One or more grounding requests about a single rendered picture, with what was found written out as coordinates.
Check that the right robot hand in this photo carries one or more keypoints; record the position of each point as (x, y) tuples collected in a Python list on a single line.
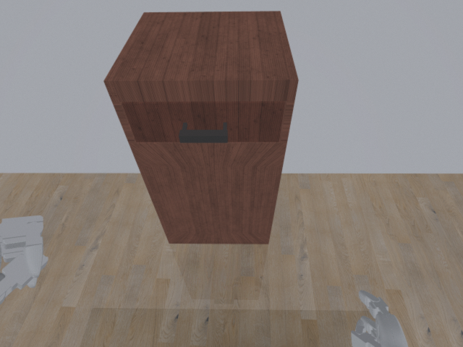
[(386, 331)]

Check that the drawer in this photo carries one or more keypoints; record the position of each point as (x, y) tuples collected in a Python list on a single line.
[(247, 121)]

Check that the handle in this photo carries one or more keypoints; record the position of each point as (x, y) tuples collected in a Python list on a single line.
[(203, 136)]

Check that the left robot hand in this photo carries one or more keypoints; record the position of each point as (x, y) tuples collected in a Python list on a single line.
[(21, 244)]

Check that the cabinet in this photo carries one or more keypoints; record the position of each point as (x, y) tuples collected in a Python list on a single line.
[(208, 193)]

